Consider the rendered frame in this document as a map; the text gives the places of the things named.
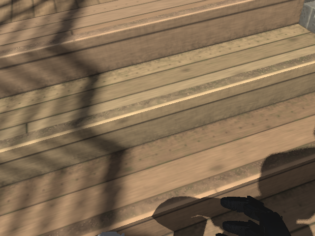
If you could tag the robot right hand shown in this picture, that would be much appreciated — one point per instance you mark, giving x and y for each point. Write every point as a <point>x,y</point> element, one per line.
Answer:
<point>270,223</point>

